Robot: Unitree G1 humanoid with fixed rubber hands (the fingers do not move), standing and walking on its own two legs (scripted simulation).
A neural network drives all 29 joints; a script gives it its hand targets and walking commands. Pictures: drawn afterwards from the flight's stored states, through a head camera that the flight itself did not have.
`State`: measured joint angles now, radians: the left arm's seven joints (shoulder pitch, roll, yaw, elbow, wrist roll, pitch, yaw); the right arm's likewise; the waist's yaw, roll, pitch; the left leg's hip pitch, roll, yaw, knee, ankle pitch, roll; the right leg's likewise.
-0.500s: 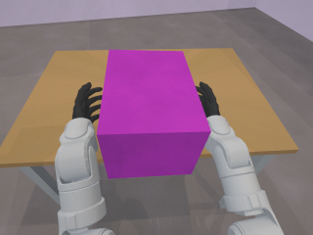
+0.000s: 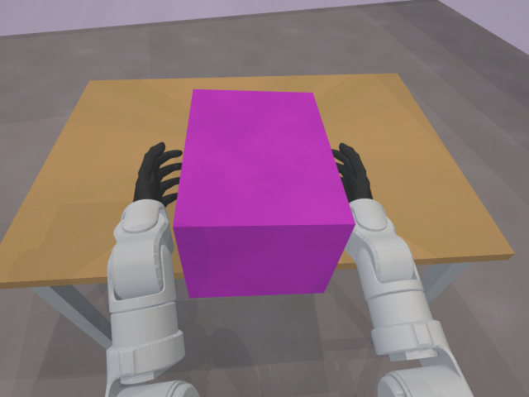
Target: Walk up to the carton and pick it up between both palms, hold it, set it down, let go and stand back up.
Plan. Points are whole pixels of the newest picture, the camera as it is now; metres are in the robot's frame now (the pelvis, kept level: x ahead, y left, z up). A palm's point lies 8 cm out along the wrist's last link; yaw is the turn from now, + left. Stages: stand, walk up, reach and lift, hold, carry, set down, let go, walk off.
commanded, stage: set down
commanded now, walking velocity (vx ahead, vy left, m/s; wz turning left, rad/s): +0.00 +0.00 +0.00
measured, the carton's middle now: (256, 187) +0.40 -0.01 +0.11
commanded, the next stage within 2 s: none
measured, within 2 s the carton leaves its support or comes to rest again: rests again in 2.00 s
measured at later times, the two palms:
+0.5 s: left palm (161, 199) +0.38 +0.13 +0.12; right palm (352, 198) +0.38 -0.15 +0.10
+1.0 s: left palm (172, 202) +0.41 +0.12 +0.08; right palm (348, 196) +0.40 -0.16 +0.08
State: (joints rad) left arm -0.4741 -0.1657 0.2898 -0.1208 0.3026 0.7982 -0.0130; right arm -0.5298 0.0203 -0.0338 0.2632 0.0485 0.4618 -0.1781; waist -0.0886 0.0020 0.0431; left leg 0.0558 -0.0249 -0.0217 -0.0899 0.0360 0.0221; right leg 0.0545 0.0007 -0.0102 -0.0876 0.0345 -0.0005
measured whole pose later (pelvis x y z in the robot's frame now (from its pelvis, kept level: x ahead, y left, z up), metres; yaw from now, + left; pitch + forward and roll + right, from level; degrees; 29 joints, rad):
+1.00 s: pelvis +0.02 +0.00 +0.00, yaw +2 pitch +10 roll +0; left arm -0.61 -0.14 0.40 0.61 0.30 0.22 0.01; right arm -0.62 0.08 -0.33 0.70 -0.23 0.09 -0.10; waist -0.07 0.02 -0.15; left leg -0.12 -0.03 -0.04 -0.09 0.04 0.02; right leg -0.11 0.00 -0.04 -0.09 0.03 0.00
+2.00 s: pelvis +0.02 +0.00 -0.01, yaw +2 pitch +18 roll +0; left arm -0.67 -0.12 0.43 0.88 0.32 -0.06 0.04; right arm -0.59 0.11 -0.49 0.79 -0.35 -0.10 -0.07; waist -0.04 0.04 -0.24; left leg -0.29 -0.03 -0.04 -0.09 0.07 0.03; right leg -0.28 -0.01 -0.04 -0.09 0.05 0.00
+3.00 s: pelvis +0.02 +0.00 +0.00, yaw -1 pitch +18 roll +0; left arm -0.72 -0.03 0.36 1.00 0.23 -0.11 0.05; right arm -0.67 0.02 -0.33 0.97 -0.20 -0.16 -0.12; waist -0.02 0.01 -0.20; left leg -0.31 -0.02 0.01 -0.04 0.03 0.02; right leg -0.32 0.00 0.01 -0.02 0.03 0.00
